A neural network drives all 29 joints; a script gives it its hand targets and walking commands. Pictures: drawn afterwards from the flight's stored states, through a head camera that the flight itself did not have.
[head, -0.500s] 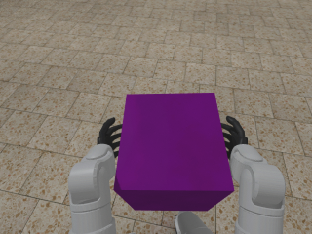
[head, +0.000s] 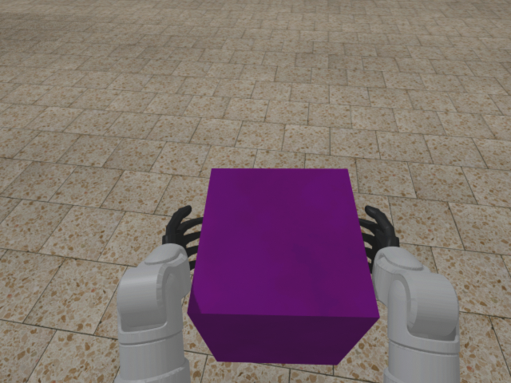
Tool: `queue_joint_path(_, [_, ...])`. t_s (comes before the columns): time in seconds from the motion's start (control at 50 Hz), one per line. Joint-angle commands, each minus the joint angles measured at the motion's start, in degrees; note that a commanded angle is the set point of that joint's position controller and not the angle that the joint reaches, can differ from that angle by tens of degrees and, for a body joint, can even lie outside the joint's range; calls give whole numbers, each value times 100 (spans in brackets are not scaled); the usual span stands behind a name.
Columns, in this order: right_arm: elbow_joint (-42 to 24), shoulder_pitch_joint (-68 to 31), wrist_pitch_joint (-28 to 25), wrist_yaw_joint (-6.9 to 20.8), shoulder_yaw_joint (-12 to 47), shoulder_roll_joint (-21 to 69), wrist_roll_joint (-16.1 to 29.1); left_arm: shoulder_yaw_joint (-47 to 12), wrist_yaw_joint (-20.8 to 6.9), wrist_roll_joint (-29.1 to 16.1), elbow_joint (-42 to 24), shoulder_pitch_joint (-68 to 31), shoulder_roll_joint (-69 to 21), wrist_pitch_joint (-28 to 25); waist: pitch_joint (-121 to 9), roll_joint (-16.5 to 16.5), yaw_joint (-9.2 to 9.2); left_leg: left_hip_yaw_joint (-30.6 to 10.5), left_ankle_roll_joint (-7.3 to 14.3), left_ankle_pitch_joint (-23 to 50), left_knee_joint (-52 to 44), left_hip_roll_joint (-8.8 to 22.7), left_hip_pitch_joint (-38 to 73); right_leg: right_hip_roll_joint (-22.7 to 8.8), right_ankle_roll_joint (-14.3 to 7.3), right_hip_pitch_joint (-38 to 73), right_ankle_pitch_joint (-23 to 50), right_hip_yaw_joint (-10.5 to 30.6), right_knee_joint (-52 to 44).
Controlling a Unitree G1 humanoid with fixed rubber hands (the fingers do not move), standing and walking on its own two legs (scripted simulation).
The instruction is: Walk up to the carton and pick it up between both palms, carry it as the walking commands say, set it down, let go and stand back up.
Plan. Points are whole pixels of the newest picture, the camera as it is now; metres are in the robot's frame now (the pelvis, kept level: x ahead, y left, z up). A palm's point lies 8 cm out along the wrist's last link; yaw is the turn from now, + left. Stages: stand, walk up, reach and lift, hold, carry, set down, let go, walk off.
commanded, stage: carry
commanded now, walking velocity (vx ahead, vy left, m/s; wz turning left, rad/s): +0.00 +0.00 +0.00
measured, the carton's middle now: (277, 272) +0.29 -0.01 +0.04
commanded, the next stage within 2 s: none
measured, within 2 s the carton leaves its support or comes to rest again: neither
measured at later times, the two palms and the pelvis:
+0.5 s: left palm (166, 308) +0.21 +0.14 +0.10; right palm (402, 309) +0.20 -0.15 +0.10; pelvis -0.07 -0.01 +0.01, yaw -1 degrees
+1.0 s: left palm (185, 312) +0.21 +0.11 +0.10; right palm (425, 320) +0.19 -0.18 +0.10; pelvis -0.09 -0.02 +0.01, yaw -3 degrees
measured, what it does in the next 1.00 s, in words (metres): steps on the spot: left foot, then right foot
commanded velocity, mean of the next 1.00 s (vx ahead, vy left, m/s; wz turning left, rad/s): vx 0.00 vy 0.00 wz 0.00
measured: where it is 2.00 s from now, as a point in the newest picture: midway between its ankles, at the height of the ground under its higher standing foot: outside the picture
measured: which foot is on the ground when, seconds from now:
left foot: down 0.00-0.20, up 0.22-0.36, down 0.38-1.00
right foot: down 0.00-0.46, up 0.48-0.64, down 0.66-1.00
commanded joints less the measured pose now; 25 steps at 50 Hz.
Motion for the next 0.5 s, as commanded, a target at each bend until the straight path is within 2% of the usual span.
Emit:
queue_joint_path(0.0, [-201, -3431, 166, 1669, 4279, 5178, 2547, -3860, -1325, -1923, -43, -3042, -5363, -53, -2425, 1495, 262, -1789, 670, -2248, -2403, 1462, 462, 151, -437, 407, -666, -118, -95])
queue_joint_path(0.02, [-1, -3331, 196, 1690, 4241, 5248, 2525, -3806, -1339, -1892, 79, -2995, -5353, -28, -2328, 1450, 298, -1598, 636, -2492, -2457, 1425, 12, 162, -475, 747, -541, -160, 71])
queue_joint_path(0.04, [-13, -3356, 181, 1687, 4215, 5284, 2480, -3870, -1357, -1950, 94, -3069, -5457, -37, -2315, 1386, 324, -1395, 511, -2733, -2505, 1321, -360, 222, -518, 990, -496, -238, 33])
queue_joint_path(0.08, [-47, -3354, 146, 1685, 4172, 5265, 2413, -3982, -1401, -2088, 31, -3361, -5548, -29, -2239, 1637, 315, -1137, 296, -2970, -2504, 1206, -805, 268, -613, 1326, -497, -314, -101])
queue_joint_path(0.1, [-102, -3438, 130, 1670, 4165, 5311, 2407, -3989, -1427, -2158, 52, -3499, -5627, -23, -2278, 1527, 306, -1025, 208, -3044, -2415, 1120, -930, 302, -651, 1455, -537, -301, -155])
queue_joint_path(0.12, [-169, -3419, 120, 1632, 4147, 5264, 2356, -3949, -1452, -2180, 142, -3385, -5634, -4, -2361, 1245, 324, -937, 142, -3094, -2126, 1009, -1070, 218, -702, 1637, -789, -85, -386])
queue_joint_path(0.14, [-242, -3483, 101, 1609, 4134, 5245, 2310, -3935, -1487, -2183, 228, -3412, -5663, -9, -2257, 741, 339, -646, 19, -3001, -1618, 717, -1289, -62, -817, 1540, -1426, 482, -862])
queue_joint_path(0.16, [-261, -3425, 113, 1594, 4189, 5321, 2304, -3935, -1511, -2206, 206, -3373, -5666, 6, -2120, -289, 333, -279, -83, -2755, -775, 157, -1218, -494, -927, 981, -2675, 1386, -1990])
queue_joint_path(0.18, [-349, -3495, 110, 1579, 4215, 5273, 2298, -3874, -1519, -2173, 329, -3231, -5697, 19, -1998, -1670, 295, 216, -194, -1870, 1156, -655, -260, -1308, -1169, -308, -4120, 2760, -3607])
queue_joint_path(0.2, [-130, -3354, 85, 1559, 4198, 5290, 2274, -3873, -1557, -2180, 447, -3113, -5610, -4, -1960, -1832, 190, -154, -47, -1234, 1990, -678, 606, -1480, -1110, -1155, -4437, 3048, -4081])
queue_joint_path(0.22, [-198, -3544, 41, 1538, 4201, 5316, 2321, -3879, -1583, -2224, 353, -3209, -5549, -1, -1949, -1517, 132, -175, 70, -1017, 1957, -560, 998, -1286, -818, -1353, -4120, 2414, -4012])
queue_joint_path(0.24, [-149, -3519, 6, 1523, 4219, 5403, 2325, -3873, -1615, -2223, 231, -3246, -5488, -25, -2140, -1304, 124, -186, 203, -874, 1550, -440, 1135, -1047, -547, -1054, -3198, 1845, -3750])
queue_joint_path(0.26, [-293, -3622, -12, 1502, 4267, 5400, 2335, -3855, -1641, -2259, 148, -3252, -5489, -47, -2416, -1365, 169, -88, 229, -899, 1127, -439, 1180, -919, -465, -646, -2382, 1344, -3422])
queue_joint_path(0.28, [-291, -3615, -13, 1501, 4265, 5358, 2286, -3851, -1649, -2249, 201, -3164, -5551, -58, -2598, -1262, 189, 65, 227, -1098, 531, -516, 1221, -835, -498, -203, -1603, 1083, -3036])
queue_joint_path(0.3, [-213, -3462, -7, 1478, 4273, 5357, 2291, -3798, -1633, -2208, 232, -2977, -5505, -76, -2807, -1310, 164, 188, 217, -1208, -164, -619, 1316, -775, -497, 257, -1121, 951, -2718])
queue_joint_path(0.32, [-330, -3503, -28, 1482, 4332, 5370, 2351, -3836, -1598, -2154, 160, -2954, -5520, -122, -3030, -1097, 141, -49, 262, -1128, -1034, -498, 1472, -741, -480, 645, -482, 859, -2290])
queue_joint_path(0.34, [-374, -3570, -29, 1499, 4372, 5300, 2398, -3863, -1556, -2105, 116, -2969, -5474, -134, -3037, -707, 141, -412, 301, -1117, -1582, -318, 1750, -641, -393, 595, -398, 813, -2053])
queue_joint_path(0.36, [-347, -3640, -34, 1514, 4389, 5312, 2441, -3908, -1527, -2080, 28, -3102, -5436, -159, -2866, -205, 146, -1279, 426, -1363, -1944, 241, 1929, -477, -331, 233, -586, 672, -1627])
queue_joint_path(0.38, [-396, -3811, -31, 1545, 4384, 5292, 2477, -3917, -1489, -2034, 9, -3227, -5458, -171, -2493, 803, 135, -2472, 605, -1806, -2519, 1080, 1856, -98, -225, -289, -812, 395, -931])
queue_joint_path(0.4, [-359, -3643, -11, 1562, 4304, 5267, 2456, -3879, -1469, -1977, 5, -3224, -5402, -169, -2000, 1160, 133, -2701, 728, -1811, -2838, 1564, 1544, 136, -230, -593, -1010, 265, -350])
queue_joint_path(0.42, [-376, -3703, -20, 1588, 4267, 5299, 2507, -3965, -1443, -2045, -75, -3459, -5442, -165, -1892, 1339, 86, -2772, 903, -1389, -2913, 1896, 1115, 48, -258, -735, -871, 225, -6])
queue_joint_path(0.44, [-499, -3913, -32, 1598, 4278, 5317, 2565, -4072, -1425, -2152, -166, -3611, -5546, -175, -1861, 1114, 86, -2682, 916, -654, -2802, 1891, 917, 32, -237, -623, -665, 192, 478])
queue_joint_path(0.46, [-472, -3831, -32, 1597, 4223, 5364, 2568, -4193, -1404, -2236, -291, -3663, -5578, -208, -2000, 936, 94, -2239, 791, 179, -2554, 1656, 1007, -3, -228, -465, -459, 134, 688])
queue_joint_path(0.48, [-409, -3635, -20, 1605, 4131, 5364, 2548, -4234, -1391, -2262, -283, -3472, -5626, -213, -2150, 937, 113, -1962, 589, 736, -2416, 1461, 1202, 38, -218, -339, -370, 8, 647])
